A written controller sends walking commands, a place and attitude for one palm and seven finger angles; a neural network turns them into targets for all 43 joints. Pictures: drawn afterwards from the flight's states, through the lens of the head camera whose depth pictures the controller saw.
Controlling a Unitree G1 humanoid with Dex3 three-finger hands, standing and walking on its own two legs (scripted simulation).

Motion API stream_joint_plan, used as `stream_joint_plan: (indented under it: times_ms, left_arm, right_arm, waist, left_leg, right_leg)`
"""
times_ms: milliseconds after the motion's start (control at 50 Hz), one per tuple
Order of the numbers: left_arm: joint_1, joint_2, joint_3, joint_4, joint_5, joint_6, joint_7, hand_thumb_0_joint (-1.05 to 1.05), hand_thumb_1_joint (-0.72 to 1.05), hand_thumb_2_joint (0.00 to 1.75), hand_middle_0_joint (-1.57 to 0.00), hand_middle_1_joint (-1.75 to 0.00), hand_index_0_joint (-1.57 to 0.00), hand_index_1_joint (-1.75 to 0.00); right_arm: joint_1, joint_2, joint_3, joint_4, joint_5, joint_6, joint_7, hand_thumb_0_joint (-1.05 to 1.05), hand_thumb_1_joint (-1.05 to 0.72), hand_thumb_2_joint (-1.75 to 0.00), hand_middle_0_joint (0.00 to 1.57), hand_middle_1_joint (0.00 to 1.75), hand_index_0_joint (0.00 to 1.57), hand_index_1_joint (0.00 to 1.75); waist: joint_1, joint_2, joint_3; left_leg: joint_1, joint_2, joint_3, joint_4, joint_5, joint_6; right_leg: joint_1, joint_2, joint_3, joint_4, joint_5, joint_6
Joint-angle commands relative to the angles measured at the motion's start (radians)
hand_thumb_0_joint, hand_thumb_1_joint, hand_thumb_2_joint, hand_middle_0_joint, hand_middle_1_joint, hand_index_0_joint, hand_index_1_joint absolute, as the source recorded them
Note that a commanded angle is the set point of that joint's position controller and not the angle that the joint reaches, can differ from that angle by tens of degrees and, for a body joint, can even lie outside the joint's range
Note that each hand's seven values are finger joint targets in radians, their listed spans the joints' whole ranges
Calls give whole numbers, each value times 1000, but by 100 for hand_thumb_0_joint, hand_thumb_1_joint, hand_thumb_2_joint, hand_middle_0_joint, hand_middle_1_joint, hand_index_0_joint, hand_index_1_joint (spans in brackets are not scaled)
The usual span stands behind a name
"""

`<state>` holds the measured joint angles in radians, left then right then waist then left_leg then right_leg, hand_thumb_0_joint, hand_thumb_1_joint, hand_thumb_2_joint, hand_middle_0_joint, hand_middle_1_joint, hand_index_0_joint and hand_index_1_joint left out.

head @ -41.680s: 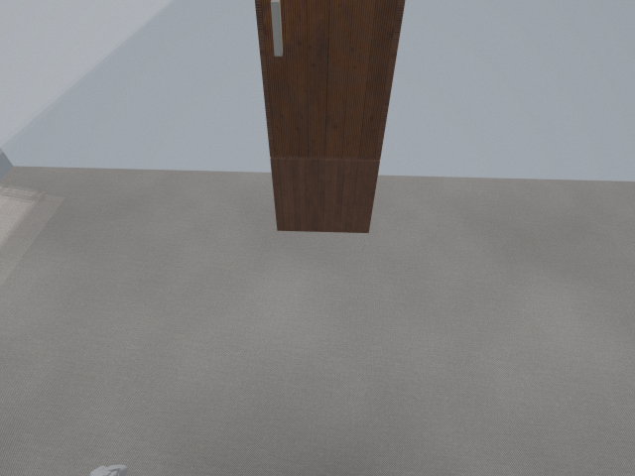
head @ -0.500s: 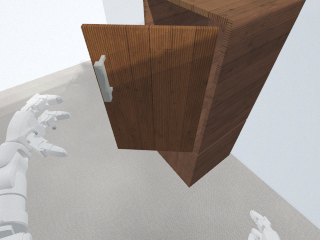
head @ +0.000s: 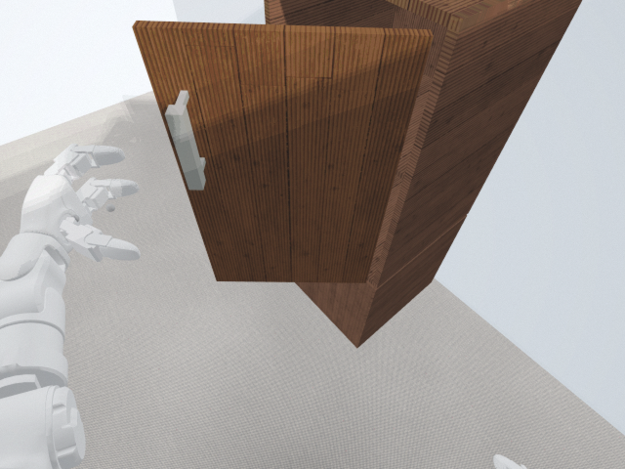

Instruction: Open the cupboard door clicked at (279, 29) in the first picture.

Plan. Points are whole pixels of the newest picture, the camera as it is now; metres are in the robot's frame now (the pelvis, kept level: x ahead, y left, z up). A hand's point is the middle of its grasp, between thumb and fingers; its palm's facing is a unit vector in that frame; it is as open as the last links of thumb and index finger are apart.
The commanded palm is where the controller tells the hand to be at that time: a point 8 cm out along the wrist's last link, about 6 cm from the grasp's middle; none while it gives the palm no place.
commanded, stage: move the hooked fingers beside the handle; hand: left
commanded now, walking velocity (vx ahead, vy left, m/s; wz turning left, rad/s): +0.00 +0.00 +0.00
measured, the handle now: (190, 142) +0.54 +0.19 +0.11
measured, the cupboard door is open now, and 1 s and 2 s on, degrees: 49 49 49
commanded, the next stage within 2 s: slide the fingers in behind the handle in 1.56 s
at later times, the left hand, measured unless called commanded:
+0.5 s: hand (134, 174) +0.46 +0.25 +0.12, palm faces +0.03 -1.00 +0.00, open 13.9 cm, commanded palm +0.45 +0.29 +0.12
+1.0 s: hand (154, 153) +0.51 +0.24 +0.11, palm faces +0.02 -1.00 -0.01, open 13.9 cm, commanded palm +0.49 +0.28 +0.11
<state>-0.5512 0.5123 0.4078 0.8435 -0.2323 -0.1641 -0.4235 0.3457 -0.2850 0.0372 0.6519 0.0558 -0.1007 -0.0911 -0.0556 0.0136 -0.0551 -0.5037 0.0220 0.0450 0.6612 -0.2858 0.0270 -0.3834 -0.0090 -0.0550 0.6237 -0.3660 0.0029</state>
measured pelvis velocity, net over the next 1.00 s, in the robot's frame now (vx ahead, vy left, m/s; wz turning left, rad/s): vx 0.01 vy -0.01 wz -0.03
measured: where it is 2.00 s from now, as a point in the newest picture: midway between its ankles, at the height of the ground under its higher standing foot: outside the picture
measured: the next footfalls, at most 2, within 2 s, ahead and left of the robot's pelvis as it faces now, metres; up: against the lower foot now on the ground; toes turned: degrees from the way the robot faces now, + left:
none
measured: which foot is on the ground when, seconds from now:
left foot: down 0.00-1.00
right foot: down 0.00-1.00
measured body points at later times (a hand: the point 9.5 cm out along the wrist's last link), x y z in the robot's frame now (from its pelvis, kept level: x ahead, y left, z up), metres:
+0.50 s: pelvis +0.00 +0.00 -0.01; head +0.07 +0.01 +0.44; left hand +0.45 +0.30 +0.12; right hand +0.04 -0.28 -0.12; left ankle +0.03 +0.10 -0.72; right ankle -0.03 -0.12 -0.72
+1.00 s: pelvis +0.01 -0.01 -0.01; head +0.11 +0.00 +0.42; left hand +0.50 +0.29 +0.11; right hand -0.03 -0.28 -0.12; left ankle +0.03 +0.10 -0.72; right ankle -0.03 -0.12 -0.72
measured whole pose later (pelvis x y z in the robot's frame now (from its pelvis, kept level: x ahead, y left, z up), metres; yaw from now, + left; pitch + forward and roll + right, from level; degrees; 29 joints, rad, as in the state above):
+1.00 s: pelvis +0.01 -0.01 -0.01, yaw -2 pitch +17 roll -2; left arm -0.92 0.69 0.46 1.22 -0.12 -0.24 -0.39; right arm 0.46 -0.29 0.03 0.65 0.03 0.07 -0.06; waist -0.16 0.02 -0.08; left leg -0.72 0.06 0.05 0.77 -0.34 0.02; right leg -0.60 0.03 -0.05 0.71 -0.40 -0.01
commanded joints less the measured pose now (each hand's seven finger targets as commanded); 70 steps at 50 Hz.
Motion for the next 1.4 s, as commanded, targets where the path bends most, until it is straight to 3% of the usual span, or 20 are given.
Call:
stream_joint_plan:
  times_ms: [0, 60, 100, 180, 220, 360, 420, 460, 520, 560, 620, 680, 720, 760, 840, 900, 1020, 1100, 1160, 1380]
  left_arm:
    - [-449, 287, 38, -199, -12, -82, 7, 0, -50, 30, -30, -120, -30, -120]
    - [-489, 284, 36, -174, -5, -90, 12, 0, -50, 30, -30, -120, -30, -120]
    - [-483, 303, 55, -133, -7, -90, 18, 0, -50, 30, -30, -120, -30, -120]
    - [-538, 294, 33, -104, 15, -95, 23, 0, -50, 30, -30, -120, -30, -120]
    - [-538, 348, 79, -83, 16, -105, 27, 0, -50, 30, -30, -120, -30, -120]
    - [-675, 347, 43, 28, 35, -125, 22, 0, -50, 30, -30, -120, -30, -120]
    - [-707, 397, 71, 39, 46, -143, 22, 0, -50, 30, -30, -120, -30, -120]
    - [-739, 342, 21, 53, 51, -150, 18, 0, -50, 30, -30, -120, -30, -120]
    - [-769, 415, 73, 110, 54, -149, 24, 0, -50, 30, -30, -120, -30, -120]
    - [-770, 402, 52, 138, 65, -138, 23, 0, -50, 30, -30, -120, -30, -120]
    - [-798, 484, 94, 189, 84, -136, 31, 0, -50, 30, -30, -120, -30, -120]
    - [-863, 484, 67, 186, 102, -145, 30, 0, -50, 30, -30, -120, -30, -120]
    - [-870, 498, 85, 167, 100, -161, 29, 0, -50, 30, -30, -120, -30, -120]
    - [-870, 463, 57, 195, 101, -154, 23, 0, -50, 30, -30, -120, -30, -120]
    - [-792, 479, 87, 198, 97, -137, 15, 0, -50, 30, -30, -120, -30, -120]
    - [-781, 459, 75, 184, 92, -136, 17, 0, -50, 30, -30, -120, -30, -120]
    - [-791, 477, 109, 98, 84, -156, 32, 0, -50, 30, -30, -120, -30, -120]
    - [-786, 433, 77, 112, 79, -147, 32, 0, -50, 30, -30, -120, -30, -120]
    - [-731, 445, 95, 96, 86, -145, 37, 0, -50, 30, -30, -120, -30, -120]
    - [-754, 418, 73, 114, 73, -148, 37, 0, -50, 30, -30, -120, -30, -120]
  right_arm:
    - [36, -169, -68, -111, -2, -20, -10, 0, -90, -90, 20, 30, 20, 30]
    - [43, -169, -70, -103, -4, -8, -5, 0, -90, -90, 20, 30, 20, 30]
    - [57, -172, -70, -102, -5, 3, -4, 0, -90, -90, 20, 30, 20, 30]
    - [65, -171, -71, -101, -7, 20, 3, 0, -90, -90, 20, 30, 20, 30]
    - [81, -178, -73, -100, -10, 31, 2, 0, -90, -90, 20, 30, 20, 30]
    - [104, -183, -69, -79, -12, 60, 4, 0, -90, -90, 20, 30, 20, 30]
    - [124, -188, -73, -72, -15, 71, 2, 0, -90, -90, 20, 30, 20, 30]
    - [127, -182, -71, -66, -17, 75, 6, 0, -90, -90, 20, 30, 20, 30]
    - [150, -195, -73, -55, -20, 88, 2, 0, -90, -90, 20, 30, 20, 30]
    - [154, -192, -70, -59, -18, 93, 5, 0, -90, -90, 20, 30, 20, 30]
    - [174, -199, -66, -59, -20, 107, 4, 0, -90, -90, 20, 30, 20, 30]
    - [194, -200, -67, -53, -22, 114, 4, 0, -90, -90, 20, 30, 20, 30]
    - [210, -200, -70, -56, -26, 120, 4, 0, -90, -90, 20, 30, 20, 30]
    - [220, -198, -71, -49, -28, 126, 7, 0, -90, -90, 20, 30, 20, 30]
    - [233, -200, -75, -62, -32, 143, 13, 0, -90, -90, 20, 30, 20, 30]
    - [237, -197, -76, -66, -31, 156, 15, 0, -90, -90, 20, 30, 20, 30]
    - [237, -194, -82, -65, -31, 163, 21, 0, -90, -90, 20, 30, 20, 30]
    - [225, -187, -78, -66, -29, 167, 22, 0, -90, -90, 20, 30, 20, 30]
    - [214, -185, -80, -81, -28, 168, 25, 0, -90, -90, 20, 30, 20, 30]
    - [178, -183, -75, -89, -21, 173, 21, 0, -90, -90, 20, 30, 20, 30]
  waist:
    - [-10, 89, -316]
    - [-17, 111, -322]
    - [-15, 59, -315]
    - [-28, 104, -319]
    - [-21, 66, -351]
    - [-61, 77, -310]
    - [-59, 103, -375]
    - [-76, 131, -365]
    - [-80, 73, -373]
    - [-84, 105, -371]
    - [-87, 69, -366]
    - [-114, 100, -375]
    - [-104, 140, -445]
    - [-117, 137, -426]
    - [-88, 135, -458]
    - [-97, 98, -424]
    - [-85, 153, -488]
    - [-93, 139, -426]
    - [-72, 150, -464]
    - [-84, 102, -410]
  left_leg:
    - [351, -1, -90, -48, 281, 10]
    - [364, 4, -96, -40, 302, 3]
    - [339, 4, -96, -34, 314, 8]
    - [339, 5, -91, -26, 304, 5]
    - [333, 7, -90, -16, 343, 8]
    - [276, 4, -86, 1, 255, 13]
    - [292, 4, -83, 19, 293, 14]
    - [308, 8, -91, 24, 285, 10]
    - [261, 8, -88, 35, 271, 17]
    - [240, 3, -78, 39, 257, 19]
    - [180, 1, -72, 50, 250, 24]
    - [188, 5, -76, 63, 248, 24]
    - [233, 6, -79, 75, 303, 19]
    - [235, 10, -83, 79, 307, 18]
    - [225, 7, -73, 84, 353, 20]
    - [210, 8, -69, 85, 352, 25]
    - [284, 13, -76, 95, 423, 20]
    - [259, 11, -72, 94, 415, 22]
    - [280, 12, -74, 95, 451, 17]
    - [234, 5, -68, 91, 392, 21]
  right_leg:
    - [-82, 39, 8, -64, 281, -30]
    - [-106, 41, 7, -58, 290, -28]
    - [-94, 44, 3, -55, 300, -29]
    - [-125, 42, 9, -50, 295, -24]
    - [-103, 47, 10, -39, 330, -25]
    - [-162, 48, 19, -38, 275, -19]
    - [-154, 50, 24, -23, 302, -20]
    - [-195, 51, 19, -22, 279, -20]
    - [-178, 54, 25, -18, 288, -15]
    - [-185, 51, 30, -17, 286, -12]
    - [-161, 53, 39, -10, 305, -8]
    - [-199, 54, 42, -7, 291, -5]
    - [-193, 59, 39, 7, 325, -9]
    - [-219, 61, 34, 5, 318, -8]
    - [-185, 63, 31, 16, 371, -8]
    - [-187, 68, 26, 12, 374, -9]
    - [-190, 73, 27, 22, 410, -12]
    - [-192, 73, 21, 18, 414, -13]
    - [-179, 71, 21, 29, 436, -12]
    - [-163, 65, 28, 25, 432, -8]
